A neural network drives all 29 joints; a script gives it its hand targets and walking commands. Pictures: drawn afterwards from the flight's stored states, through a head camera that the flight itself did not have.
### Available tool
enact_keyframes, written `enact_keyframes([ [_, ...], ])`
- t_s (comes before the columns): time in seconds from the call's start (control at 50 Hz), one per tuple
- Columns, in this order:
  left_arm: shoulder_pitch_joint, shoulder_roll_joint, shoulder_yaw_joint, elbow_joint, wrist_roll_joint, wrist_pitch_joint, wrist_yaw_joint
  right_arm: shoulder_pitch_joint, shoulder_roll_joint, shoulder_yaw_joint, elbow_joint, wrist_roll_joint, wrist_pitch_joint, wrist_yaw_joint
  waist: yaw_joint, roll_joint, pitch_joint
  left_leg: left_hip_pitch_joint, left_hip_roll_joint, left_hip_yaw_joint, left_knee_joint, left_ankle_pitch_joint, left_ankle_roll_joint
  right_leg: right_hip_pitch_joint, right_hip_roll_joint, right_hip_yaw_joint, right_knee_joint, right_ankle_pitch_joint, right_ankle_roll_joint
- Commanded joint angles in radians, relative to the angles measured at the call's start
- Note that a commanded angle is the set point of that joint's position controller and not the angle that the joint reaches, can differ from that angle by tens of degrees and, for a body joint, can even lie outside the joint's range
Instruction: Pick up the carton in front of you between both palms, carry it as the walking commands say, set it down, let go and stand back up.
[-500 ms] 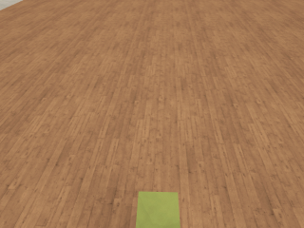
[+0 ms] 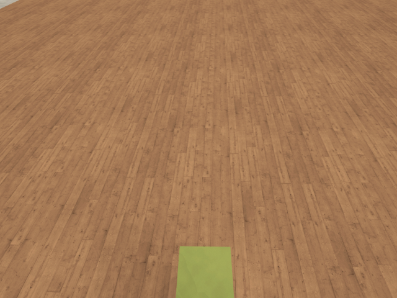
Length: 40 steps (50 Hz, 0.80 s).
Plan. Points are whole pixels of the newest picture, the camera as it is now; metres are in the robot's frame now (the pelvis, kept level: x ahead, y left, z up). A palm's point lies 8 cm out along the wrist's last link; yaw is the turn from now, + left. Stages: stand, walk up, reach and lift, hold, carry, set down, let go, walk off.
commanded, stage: stand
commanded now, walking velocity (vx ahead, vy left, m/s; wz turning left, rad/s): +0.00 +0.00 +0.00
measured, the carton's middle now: (204, 282) +0.37 +0.01 -0.64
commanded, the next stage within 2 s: none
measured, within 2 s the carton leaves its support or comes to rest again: neither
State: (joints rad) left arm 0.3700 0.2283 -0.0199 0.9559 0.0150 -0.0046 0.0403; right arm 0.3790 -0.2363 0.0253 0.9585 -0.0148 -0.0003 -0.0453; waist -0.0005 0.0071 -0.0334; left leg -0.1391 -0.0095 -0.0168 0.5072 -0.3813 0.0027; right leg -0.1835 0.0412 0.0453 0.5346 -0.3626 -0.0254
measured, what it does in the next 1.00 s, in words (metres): stands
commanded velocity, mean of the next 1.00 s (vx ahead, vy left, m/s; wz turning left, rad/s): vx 0.00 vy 0.00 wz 0.00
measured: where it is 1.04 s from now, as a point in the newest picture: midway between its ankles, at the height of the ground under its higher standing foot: outside the picture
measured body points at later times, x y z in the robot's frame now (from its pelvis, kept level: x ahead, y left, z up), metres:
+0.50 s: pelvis -0.02 +0.00 +0.00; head -0.03 +0.00 +0.45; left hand -0.06 +0.23 -0.15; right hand -0.07 -0.22 -0.16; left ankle -0.07 +0.12 -0.73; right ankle -0.05 -0.11 -0.73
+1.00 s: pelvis -0.04 +0.01 +0.01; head -0.04 +0.00 +0.46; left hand -0.09 +0.22 -0.16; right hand -0.10 -0.21 -0.16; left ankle -0.07 +0.12 -0.73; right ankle -0.05 -0.11 -0.73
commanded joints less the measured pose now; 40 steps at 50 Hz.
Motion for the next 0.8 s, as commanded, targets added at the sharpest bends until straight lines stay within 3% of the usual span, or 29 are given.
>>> enact_keyframes([
  [0.0, 0.066, 0.097, 0.016, 0.006, 0.0, -0.004, 0.004, 0.069, -0.091, -0.013, 0.007, 0.0, -0.004, -0.004, 0.001, -0.009, 0.08, -0.018, 0.087, -0.064, -0.061, 0.347, 0.021, -0.017, -0.11, 0.086, -0.074, 0.414, -0.022],
  [0.36, 0.085, 0.037, -0.005, 0.127, -0.003, 0.003, 0.007, 0.089, -0.03, 0.011, 0.134, 0.0, 0.001, -0.008, 0.002, -0.007, 0.13, -0.029, 0.087, -0.065, -0.094, 0.274, 0.026, -0.035, -0.106, 0.084, -0.111, 0.32, -0.02],
  [0.78, 0.094, -0.013, -0.009, 0.186, -0.005, 0.001, 0.008, 0.095, 0.015, 0.016, 0.197, 0.001, -0.003, -0.007, 0.001, -0.007, 0.142, -0.054, 0.087, -0.068, -0.117, 0.225, 0.032, -0.053, -0.104, 0.081, -0.131, 0.256, -0.014],
])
